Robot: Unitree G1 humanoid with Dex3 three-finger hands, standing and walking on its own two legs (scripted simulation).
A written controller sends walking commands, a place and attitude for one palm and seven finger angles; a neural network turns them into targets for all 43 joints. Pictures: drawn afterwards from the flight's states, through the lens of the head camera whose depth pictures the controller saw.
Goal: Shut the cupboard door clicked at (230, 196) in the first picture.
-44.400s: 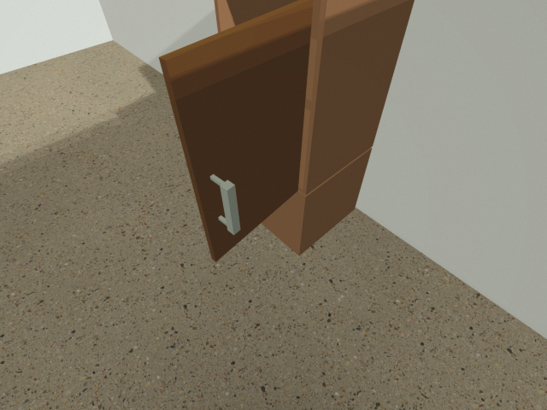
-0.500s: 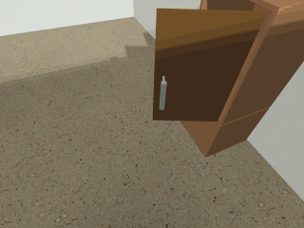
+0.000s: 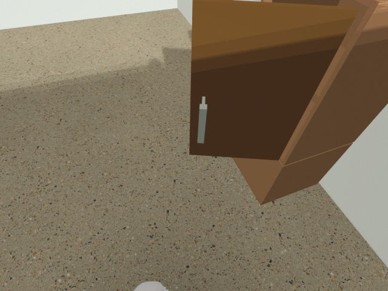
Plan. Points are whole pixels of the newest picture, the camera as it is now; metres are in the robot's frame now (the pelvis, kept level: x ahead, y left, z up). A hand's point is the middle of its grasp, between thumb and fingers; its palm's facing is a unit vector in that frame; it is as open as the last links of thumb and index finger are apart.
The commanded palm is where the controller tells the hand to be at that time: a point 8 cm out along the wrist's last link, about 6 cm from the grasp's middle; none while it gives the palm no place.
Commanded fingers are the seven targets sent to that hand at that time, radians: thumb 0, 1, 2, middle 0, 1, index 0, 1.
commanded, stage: shuffle to correct the standing spot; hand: left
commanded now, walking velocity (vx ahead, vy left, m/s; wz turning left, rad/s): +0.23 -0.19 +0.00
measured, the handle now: (202, 120) +0.64 +0.03 -0.09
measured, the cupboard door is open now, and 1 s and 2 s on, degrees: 66 66 66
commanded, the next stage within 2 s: come to a stop and stand still in 0.68 s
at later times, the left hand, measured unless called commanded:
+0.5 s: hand (148, 262) +0.20 +0.13 -0.15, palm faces +0.01 -0.99 -0.16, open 7.3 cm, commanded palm none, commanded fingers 0.00 0.90 0.90 -0.20 -0.30 -0.20 -0.30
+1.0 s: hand (206, 256) +0.24 -0.01 -0.18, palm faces +0.09 -0.99 -0.13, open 7.3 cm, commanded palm none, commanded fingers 0.00 0.90 0.90 -0.20 -0.30 -0.20 -0.30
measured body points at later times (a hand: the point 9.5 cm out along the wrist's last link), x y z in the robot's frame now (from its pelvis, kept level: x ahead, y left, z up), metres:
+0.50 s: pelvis +0.14 -0.06 +0.02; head +0.18 -0.03 +0.47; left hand +0.20 +0.18 -0.14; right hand +0.14 -0.29 -0.12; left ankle +0.13 +0.06 -0.72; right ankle +0.18 -0.24 -0.65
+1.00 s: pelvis +0.23 -0.17 +0.01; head +0.26 -0.14 +0.46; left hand +0.23 +0.04 -0.16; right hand +0.33 -0.39 -0.13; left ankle +0.26 -0.09 -0.72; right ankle +0.22 -0.24 -0.72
